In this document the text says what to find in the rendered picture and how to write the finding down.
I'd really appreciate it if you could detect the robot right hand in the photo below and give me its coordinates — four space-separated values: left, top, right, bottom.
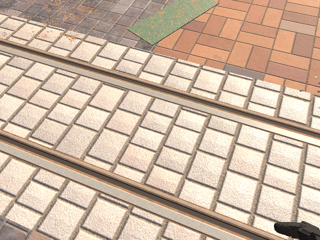
274 221 320 240

